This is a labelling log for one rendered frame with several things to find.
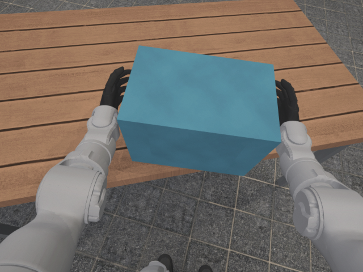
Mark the carton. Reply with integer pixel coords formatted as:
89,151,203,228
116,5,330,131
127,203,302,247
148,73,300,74
117,45,281,176

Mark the left robot forearm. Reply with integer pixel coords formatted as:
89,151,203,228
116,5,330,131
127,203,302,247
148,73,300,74
36,105,120,213

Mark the right robot forearm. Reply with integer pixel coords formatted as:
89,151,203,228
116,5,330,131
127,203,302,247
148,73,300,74
276,121,351,201

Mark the robot left upper arm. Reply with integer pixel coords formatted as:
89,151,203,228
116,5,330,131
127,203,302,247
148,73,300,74
0,165,107,272

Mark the robot right upper arm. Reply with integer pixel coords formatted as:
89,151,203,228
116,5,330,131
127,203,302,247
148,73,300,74
293,187,363,272

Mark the robot left hand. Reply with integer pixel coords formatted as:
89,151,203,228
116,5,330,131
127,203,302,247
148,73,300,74
100,66,131,110

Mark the robot right hand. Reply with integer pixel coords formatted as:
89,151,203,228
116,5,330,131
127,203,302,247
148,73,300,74
275,79,299,126

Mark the robot left shin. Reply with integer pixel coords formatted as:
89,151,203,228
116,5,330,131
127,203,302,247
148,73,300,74
148,261,166,268

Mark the table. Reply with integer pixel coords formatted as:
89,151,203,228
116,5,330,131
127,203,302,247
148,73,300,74
0,0,363,238

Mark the left robot foot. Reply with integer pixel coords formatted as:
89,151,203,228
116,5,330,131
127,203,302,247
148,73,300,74
158,254,173,272

